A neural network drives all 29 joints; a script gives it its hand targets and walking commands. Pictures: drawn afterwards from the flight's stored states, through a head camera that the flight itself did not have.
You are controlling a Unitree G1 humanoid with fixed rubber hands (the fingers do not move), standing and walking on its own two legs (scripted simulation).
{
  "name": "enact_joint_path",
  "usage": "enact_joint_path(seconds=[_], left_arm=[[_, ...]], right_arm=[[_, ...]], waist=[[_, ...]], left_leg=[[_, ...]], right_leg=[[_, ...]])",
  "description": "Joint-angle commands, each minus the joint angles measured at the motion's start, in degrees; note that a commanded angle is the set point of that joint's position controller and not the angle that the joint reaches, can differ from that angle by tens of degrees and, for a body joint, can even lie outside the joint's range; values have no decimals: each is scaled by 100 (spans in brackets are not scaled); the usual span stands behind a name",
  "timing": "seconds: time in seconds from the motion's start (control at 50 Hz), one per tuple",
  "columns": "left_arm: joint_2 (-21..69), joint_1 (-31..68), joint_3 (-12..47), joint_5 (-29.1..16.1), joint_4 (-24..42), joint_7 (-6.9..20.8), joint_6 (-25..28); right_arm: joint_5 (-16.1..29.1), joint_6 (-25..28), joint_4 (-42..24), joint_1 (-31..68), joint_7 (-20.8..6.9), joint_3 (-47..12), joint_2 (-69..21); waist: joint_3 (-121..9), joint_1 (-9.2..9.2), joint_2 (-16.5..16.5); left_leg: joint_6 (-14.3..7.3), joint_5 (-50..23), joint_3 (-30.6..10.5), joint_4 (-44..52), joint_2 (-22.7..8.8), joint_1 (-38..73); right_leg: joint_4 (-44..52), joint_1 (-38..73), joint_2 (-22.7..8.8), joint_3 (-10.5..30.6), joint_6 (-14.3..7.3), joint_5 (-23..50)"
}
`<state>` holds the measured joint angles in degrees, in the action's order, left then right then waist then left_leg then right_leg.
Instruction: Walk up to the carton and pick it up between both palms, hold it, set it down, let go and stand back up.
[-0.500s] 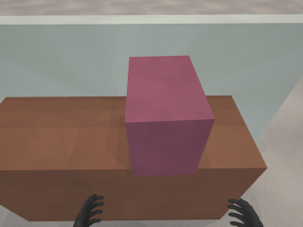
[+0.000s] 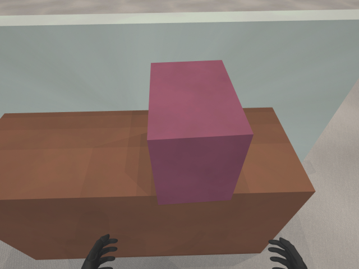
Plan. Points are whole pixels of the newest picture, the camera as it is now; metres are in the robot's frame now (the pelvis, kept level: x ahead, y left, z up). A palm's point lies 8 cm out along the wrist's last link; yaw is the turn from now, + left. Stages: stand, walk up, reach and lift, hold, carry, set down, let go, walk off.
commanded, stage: let go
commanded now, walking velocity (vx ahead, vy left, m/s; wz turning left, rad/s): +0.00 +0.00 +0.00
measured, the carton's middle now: (190, 131) +0.50 +0.00 +0.01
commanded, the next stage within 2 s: stand in 0.40 s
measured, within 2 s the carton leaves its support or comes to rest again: neither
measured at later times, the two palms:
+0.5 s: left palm out of the picture +0.15 +0.24 -0.09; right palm out of the picture +0.13 -0.26 -0.09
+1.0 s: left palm out of the picture +0.09 +0.30 -0.11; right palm out of the picture +0.11 -0.29 -0.10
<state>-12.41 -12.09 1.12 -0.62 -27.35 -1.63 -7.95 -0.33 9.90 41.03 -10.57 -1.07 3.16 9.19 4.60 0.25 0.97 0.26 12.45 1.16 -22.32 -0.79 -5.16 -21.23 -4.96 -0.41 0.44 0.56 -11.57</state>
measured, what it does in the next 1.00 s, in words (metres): stands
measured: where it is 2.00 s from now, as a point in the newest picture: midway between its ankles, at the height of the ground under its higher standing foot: outside the picture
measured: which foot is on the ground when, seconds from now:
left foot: down 0.00-1.00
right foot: down 0.00-1.00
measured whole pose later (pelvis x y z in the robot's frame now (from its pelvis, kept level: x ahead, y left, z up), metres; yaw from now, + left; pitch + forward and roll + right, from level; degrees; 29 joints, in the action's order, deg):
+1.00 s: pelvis +0.00 +0.00 +0.00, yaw +1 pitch -2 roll -1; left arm -21.1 -8.1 0.0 1.7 -57.3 0.7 1.1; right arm -0.9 1.1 53.3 -9.6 -0.3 -0.2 20.9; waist 0.6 0.7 0.4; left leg -0.2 13.6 0.2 -24.7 -0.6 -9.0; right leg -22.1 -7.7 -0.6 -0.5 0.9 -12.2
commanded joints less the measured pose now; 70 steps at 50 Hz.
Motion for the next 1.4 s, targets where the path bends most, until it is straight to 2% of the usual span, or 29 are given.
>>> enact_joint_path(seconds=[0.0, 0.1, 0.22, 0.28, 0.38, 0.4, 0.42, 0.44, 0.48, 0.52, 0.7, 0.72, 0.76, 0.8, 0.84, 0.88, 0.9, 0.96, 1.02, 1.06, 1.08, 1.14, 1.18, 1.2, 1.24, 1.28, 1.3, 1.34, 1.38], left_arm=[[-490, 467, -153, 16, 559, -3, 104], [-487, 542, -225, 57, 515, -16, 72], [-476, 639, -142, 2, 449, -7, 32], [-449, 688, -74, 18, 484, -31, 12], [-476, 748, -72, 15, 419, -9, 24], [-1615, 461, -583, 255, -182, -46, 431], [-1724, 255, -599, 264, -307, -47, 618], [-1603, 294, -552, 290, -459, -7, 736], [-1369, 463, -481, 300, -580, 76, 851], [-1480, 645, -516, 315, -799, 125, 914], [-1715, 555, -462, 242, -1762, 211, 1036], [-1821, 634, -458, 299, -1894, 208, 1036], [-1760, 662, -424, 261, -2047, 206, 1014], [-1886, 646, -406, 250, -2235, 196, 1018], [-1871, 655, -372, 252, -2405, 191, 1024], [-1996, 645, -378, 201, -2516, 192, 1035], [-1985, 707, -372, 234, -2612, 178, 1034], [-1950, 685, -333, 237, -2726, 181, 1020], [-1937, 596, -310, 210, -2861, 175, 1026], [-1932, 607, -322, 196, -2911, 167, 1030], [-1963, 740, -314, 220, -2946, 181, 1016], [-1979, 735, -316, 208, -2993, 158, 1015], [-1895, 732, -294, 202, -3043, 161, 984], [-1922, 684, -309, 201, -3077, 155, 995], [-1817, 730, -262, 198, -3067, 159, 988], [-1922, 764, -292, 213, -3129, 157, 970], [-1925, 690, -280, 186, -3121, 150, 987], [-1987, 681, -311, 204, -3192, 140, 985], [-1922, 775, -276, 203, -3157, 147, 993]], right_arm=[[-40, 163, -469, 353, 12, 242, 604], [-44, 194, -493, 436, -39, 278, 677], [-92, 136, -485, 426, -52, 313, 762], [-76, 115, -465, 394, -96, 333, 804], [-125, 80, -497, 379, -93, 281, 797], [-236, -311, -103, 104, 59, 364, 1898], [-171, -487, -204, 37, 102, 342, 1741], [-185, -588, -193, 107, 94, 275, 1685], [-134, -623, -159, 183, 85, 207, 1726], [-125, -604, -118, 190, 33, 142, 1697], [-82, -699, 299, 183, 80, 82, 2133], [-59, -706, 376, 222, 81, 59, 2155], [-74, -745, 486, 199, 98, 34, 2269], [-60, -750, 593, 96, 87, -7, 2209], [-52, -758, 687, 179, 108, -23, 2308], [-55, -776, 784, 227, 129, -62, 2301], [-60, -780, 805, 288, 105, -79, 2228], [-45, -755, 921, 276, 136, -43, 2389], [-30, -776, 1043, 275, 143, -79, 2351], [-50, -779, 1067, 402, 150, -89, 2326], [-38, -784, 1091, 345, 150, -75, 2370], [-36, -782, 1151, 409, 146, -105, 2245], [-44, -778, 1201, 463, 146, -109, 2313], [-35, -768, 1188, 406, 138, -102, 2299], [-31, -777, 1265, 509, 140, -90, 2361], [-40, -782, 1312, 474, 153, -89, 2331], [-37, -783, 1325, 517, 151, -115, 2287], [-32, -792, 1372, 421, 169, -81, 2345], [-31, -817, 1402, 426, 168, -88, 2343]], waist=[[-370, -59, -136], [-447, -14, -240], [-369, -10, -63], [-501, -31, -178], [-388, -16, -66], [-561, 148, 111], [-739, 66, 352], [-715, 73, 277], [-451, 54, -168], [-583, 38, -2], [-784, 24, -230], [-726, 15, -141], [-686, 31, -244], [-776, -4, -92], [-606, -32, -284], [-583, 41, -246], [-635, 21, -18], [-527, -2, -264], [-423, 44, -66], [-469, 84, -185], [-515, -8, -239], [-551, 17, -101], [-556, 29, -296], [-572, 4, -55], [-551, 53, -239], [-576, 8, -140], [-610, 77, -145], [-542, 4, -76], [-476, -19, -196]], left_leg=[[162, -668, 117, 341, -22, 143], [163, -636, 131, 342, -5, 166], [129, -440, 160, 379, -20, 108], [124, -395, 129, 411, -33, 118], [100, -515, 153, 350, 22, 241], [-93, -837, -339, -13, -421, -612], [-157, -644, -344, -62, -420, -507], [-179, -558, -345, -125, -452, -556], [-197, -31, -333, -102, -387, -842], [-204, -54, -377, -151, -424, -753], [-240, -720, -584, -92, -542, -583], [-232, -732, -582, -58, -539, -532], [-263, -875, -637, 12, -577, -569], [-256, -943, -657, 74, -577, -398], [-254, -926, -637, 90, -591, -424], [-263, -906, -682, 193, -611, -499], [-259, -866, -702, 194, -601, -404], [-238, -865, -672, 281, -592, -473], [-241, -917, -728, 307, -618, -454], [-249, -834, -692, 321, -594, -427], [-237, -758, -664, 333, -592, -425], [-248, -666, -719, 425, -601, -458], [-226, -683, -655, 421, -577, -463], [-214, -705, -708, 435, -601, -352], [-224, -797, -714, 456, -626, -450], [-211, -702, -723, 524, -601, -446], [-238, -683, -718, 505, -630, -404], [-241, -600, -765, 575, -620, -326], [-234, -609, -731, 539, -640, -334]], right_leg=[[322, -282, -5, -221, -221, 615], [273, -362, 13, -267, -223, 601], [226, -372, 28, -294, -211, 461], [178, -328, 49, -309, -242, 426], [217, -434, 11, -291, -208, 438], [-137, -324, -436, 252, -109, 383], [-89, -273, -472, 324, -137, 147], [-51, -414, -517, 363, -150, 32], [14, -599, -525, 445, -171, -217], [30, -690, -516, 425, -199, -209], [62, -341, -568, 427, -254, 690], [86, -359, -591, 449, -259, 809], [79, -261, -578, 422, -248, 880], [107, -265, -564, 386, -218, 825], [203, -345, -564, 403, -193, 810], [189, -264, -566, 408, -183, 646], [212, -248, -561, 354, -183, 634], [250, -245, -601, 408, -183, 706], [297, -302, -574, 339, -182, 574], [329, -271, -600, 377, -156, 538], [361, -213, -622, 411, -188, 630], [386, -135, -608, 368, -153, 568], [382, -98, -645, 394, -161, 616], [384, -185, -619, 364, -171, 505], [403, -119, -617, 335, -148, 607], [370, -104, -587, 294, -124, 535], [416, -106, -635, 368, -151, 538], [426, -187, -615, 347, -152, 417], [462, -258, -635, 387, -145, 457]])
